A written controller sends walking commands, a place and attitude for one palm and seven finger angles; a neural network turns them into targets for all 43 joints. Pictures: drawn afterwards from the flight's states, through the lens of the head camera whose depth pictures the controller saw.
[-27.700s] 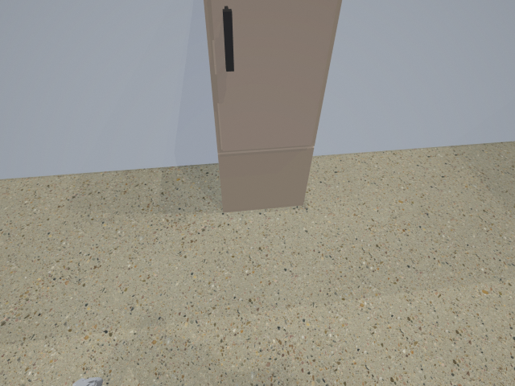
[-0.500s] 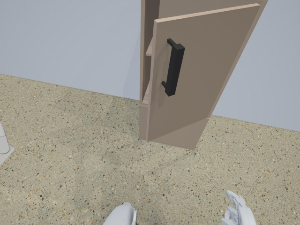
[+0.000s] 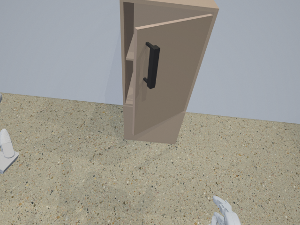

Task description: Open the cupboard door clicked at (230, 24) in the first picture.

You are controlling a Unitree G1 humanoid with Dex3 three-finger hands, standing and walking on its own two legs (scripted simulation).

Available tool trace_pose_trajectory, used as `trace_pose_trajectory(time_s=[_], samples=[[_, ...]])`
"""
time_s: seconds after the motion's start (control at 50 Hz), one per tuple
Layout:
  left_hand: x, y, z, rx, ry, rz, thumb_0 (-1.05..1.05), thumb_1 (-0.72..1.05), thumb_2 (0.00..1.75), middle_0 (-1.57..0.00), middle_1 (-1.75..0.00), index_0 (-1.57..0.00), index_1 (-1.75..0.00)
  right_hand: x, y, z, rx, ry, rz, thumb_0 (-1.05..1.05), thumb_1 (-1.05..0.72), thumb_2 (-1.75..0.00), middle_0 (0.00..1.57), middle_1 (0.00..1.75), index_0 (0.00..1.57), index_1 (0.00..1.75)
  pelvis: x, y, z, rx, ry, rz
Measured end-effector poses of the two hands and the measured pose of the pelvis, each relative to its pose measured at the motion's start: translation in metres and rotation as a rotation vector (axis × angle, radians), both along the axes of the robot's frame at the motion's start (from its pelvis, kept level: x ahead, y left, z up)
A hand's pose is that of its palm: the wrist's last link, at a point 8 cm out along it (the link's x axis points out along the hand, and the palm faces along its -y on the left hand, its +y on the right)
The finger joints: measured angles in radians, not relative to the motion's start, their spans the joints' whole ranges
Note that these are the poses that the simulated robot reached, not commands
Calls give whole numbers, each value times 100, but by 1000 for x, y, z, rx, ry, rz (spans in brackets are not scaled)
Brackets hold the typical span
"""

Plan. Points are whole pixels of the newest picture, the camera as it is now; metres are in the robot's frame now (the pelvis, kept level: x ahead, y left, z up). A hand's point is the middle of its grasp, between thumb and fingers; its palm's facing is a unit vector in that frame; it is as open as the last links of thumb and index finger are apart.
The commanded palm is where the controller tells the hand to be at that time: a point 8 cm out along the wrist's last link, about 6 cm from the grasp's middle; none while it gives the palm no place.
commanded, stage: stop stepping back and stand still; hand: left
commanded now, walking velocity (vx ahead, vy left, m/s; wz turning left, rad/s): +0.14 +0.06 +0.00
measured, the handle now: (149, 65) +0.66 +0.04 +0.09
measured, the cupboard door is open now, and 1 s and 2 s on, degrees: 39 39 39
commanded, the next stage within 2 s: let the arm hang, fingers relaxed in 0.40 s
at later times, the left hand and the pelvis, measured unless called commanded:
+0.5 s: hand (48, 158) +0.21 +0.22 +0.15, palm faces +0.31 -0.80 -0.52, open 7.4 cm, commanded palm none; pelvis -0.02 -0.01 -0.03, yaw -4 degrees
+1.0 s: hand out of the picture -0.04 +0.22 -0.19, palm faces +0.00 -0.98 -0.21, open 7.2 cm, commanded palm none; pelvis -0.03 +0.03 -0.02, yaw -1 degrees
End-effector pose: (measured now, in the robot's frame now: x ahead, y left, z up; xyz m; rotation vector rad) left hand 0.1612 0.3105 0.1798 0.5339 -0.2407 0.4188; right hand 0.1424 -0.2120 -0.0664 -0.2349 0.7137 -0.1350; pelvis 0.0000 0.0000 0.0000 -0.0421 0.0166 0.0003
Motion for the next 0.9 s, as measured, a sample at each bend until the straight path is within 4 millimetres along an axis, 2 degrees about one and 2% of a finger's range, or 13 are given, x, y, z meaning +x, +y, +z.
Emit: trace_pose_trajectory(time_s=[0.06,0.14,0.2,0.28,0.4,0.52,0.56,0.6,0.64,0.7,0.76,0.82,0.9], samples=[[-9,-21,-9,54,4,-51,1,89,90,-20,-30,-21,-30,-17,-25,-20,-14,-8,-15,1,-90,-90,20,30,20,30,-19,-9,-22,59,10,-41],[-16,-41,-4,32,-49,-144,1,89,90,-21,-30,-21,-30,-47,-49,-30,-37,70,-76,1,-90,-90,20,30,20,30,-22,-13,-22,37,-22,-56],[-13,-40,-2,23,-92,-142,1,88,90,-21,-30,-21,-30,-64,-62,-25,-62,81,-138,1,-90,-90,20,30,20,30,-17,-15,-19,57,-29,-76],[1,-29,-9,15,-121,-113,1,88,90,-21,-30,-21,-30,-72,-71,-29,-109,60,-175,1,-90,-90,20,30,20,30,-9,-9,-26,50,-37,-66],[21,-28,-21,20,-56,-116,1,89,90,-21,-30,-21,-30,-64,-58,-39,-62,22,-185,1,-91,-90,19,29,19,30,-14,-4,-32,75,-46,-80],[11,-51,-15,110,21,-186,1,89,90,-21,-30,-21,-30,-55,-35,-50,52,31,-101,1,-90,-90,20,30,20,30,-18,-13,-28,49,-30,-59],[20,-46,-49,66,185,-165,1,89,90,-20,-30,-21,-30,-51,-33,-64,88,107,-58,1,-90,-90,20,30,20,30,-16,-11,-27,56,-9,-46],[24,-37,-105,-50,409,-99,0,89,90,-20,-30,-21,-30,-50,-32,-75,110,181,-42,1,-90,-90,20,30,20,30,-15,-8,-26,69,-1,-33],[15,-35,-167,-180,642,-31,0,89,90,-20,-30,-20,-30,-51,-31,-82,120,232,-40,1,-90,-90,20,30,20,30,-14,-5,-25,77,-5,-21],[-24,-48,-250,-338,971,17,0,90,90,-19,-30,-20,-30,-56,-30,-84,104,288,-52,1,-91,-90,20,30,20,30,-13,0,-25,78,-21,-17],[-76,-68,-312,-470,1234,19,1,90,90,-19,-30,-20,-30,-67,-30,-83,56,332,-69,1,-91,-90,20,30,20,30,-13,7,-29,56,-34,-23],[-125,-73,-343,-572,1391,95,0,94,90,-20,-30,-20,-30,-86,-29,-81,7,411,-84,1,-91,-90,20,30,20,30,-15,10,-29,51,-42,-23],[-173,-62,-347,-617,1521,165,0,97,90,-20,-30,-20,-30,-111,-23,-79,-15,526,-98,0,-91,-90,20,29,20,30,-19,16,-22,35,-42,-19]])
